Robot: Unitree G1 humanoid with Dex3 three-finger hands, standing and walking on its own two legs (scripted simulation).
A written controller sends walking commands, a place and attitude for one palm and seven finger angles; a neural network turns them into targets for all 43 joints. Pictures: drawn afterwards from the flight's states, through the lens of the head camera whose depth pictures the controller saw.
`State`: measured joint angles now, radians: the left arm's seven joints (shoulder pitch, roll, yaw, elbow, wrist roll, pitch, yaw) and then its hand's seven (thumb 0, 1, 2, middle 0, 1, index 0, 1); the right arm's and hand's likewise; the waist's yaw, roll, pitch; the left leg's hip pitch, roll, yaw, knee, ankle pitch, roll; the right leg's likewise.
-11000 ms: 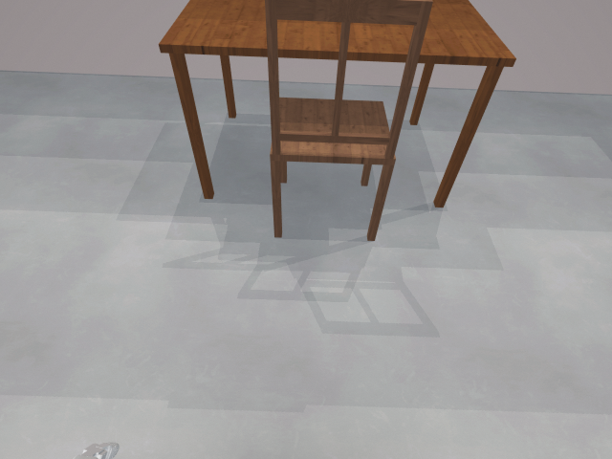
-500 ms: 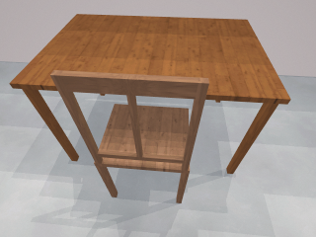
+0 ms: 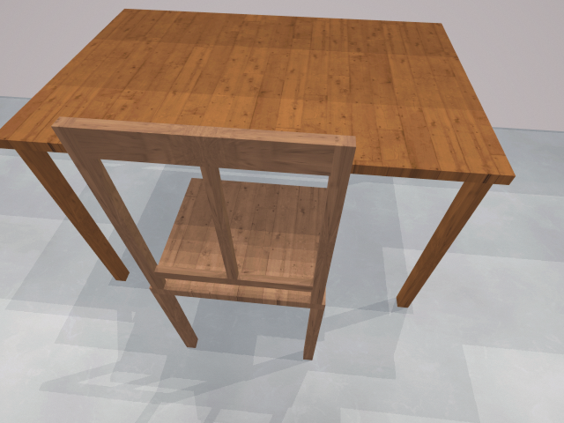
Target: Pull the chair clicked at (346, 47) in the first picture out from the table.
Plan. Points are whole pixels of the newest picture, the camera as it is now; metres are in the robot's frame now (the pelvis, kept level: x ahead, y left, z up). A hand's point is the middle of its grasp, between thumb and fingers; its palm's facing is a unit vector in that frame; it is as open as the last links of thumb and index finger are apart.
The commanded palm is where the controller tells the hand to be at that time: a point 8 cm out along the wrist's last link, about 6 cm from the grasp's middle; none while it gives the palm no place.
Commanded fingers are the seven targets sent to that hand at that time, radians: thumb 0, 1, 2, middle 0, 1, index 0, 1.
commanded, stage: come to a stop and stand still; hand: left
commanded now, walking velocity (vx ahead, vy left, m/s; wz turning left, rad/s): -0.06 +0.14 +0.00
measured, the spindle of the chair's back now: (223, 230) +0.45 +0.15 -0.05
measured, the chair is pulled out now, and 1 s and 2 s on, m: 0.00 0.00 0.00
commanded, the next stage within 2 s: look again from close up in 1.06 s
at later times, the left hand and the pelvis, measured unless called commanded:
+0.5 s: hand out of the picture +0.01 +0.17 -0.16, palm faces +0.02 -0.98 -0.19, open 7.4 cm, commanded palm none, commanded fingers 0.00 0.90 0.90 -0.20 -0.30 -0.20 -0.30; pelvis +0.02 +0.00 +0.01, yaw -1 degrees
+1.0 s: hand out of the picture +0.06 +0.21 -0.16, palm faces +0.02 -0.97 -0.24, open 7.4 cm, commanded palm none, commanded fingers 0.00 0.90 0.90 -0.20 -0.30 -0.20 -0.30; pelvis +0.02 +0.03 +0.01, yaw -1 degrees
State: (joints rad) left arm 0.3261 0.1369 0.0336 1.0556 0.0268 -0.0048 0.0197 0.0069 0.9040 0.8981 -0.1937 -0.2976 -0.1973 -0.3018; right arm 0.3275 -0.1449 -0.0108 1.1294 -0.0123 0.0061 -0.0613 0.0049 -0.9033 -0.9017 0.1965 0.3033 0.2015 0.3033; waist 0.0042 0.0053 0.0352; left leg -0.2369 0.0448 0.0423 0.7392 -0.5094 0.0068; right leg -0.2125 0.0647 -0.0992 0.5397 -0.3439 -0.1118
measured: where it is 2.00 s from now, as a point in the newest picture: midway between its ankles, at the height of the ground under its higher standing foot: outside the picture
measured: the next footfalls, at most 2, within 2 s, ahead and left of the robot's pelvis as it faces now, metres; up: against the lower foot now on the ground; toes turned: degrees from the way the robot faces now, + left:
left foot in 0.16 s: +0.05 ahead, +0.09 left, +0.00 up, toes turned -1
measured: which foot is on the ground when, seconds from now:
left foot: up 0.00-0.14, down 0.16-1.00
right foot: down 0.00-1.00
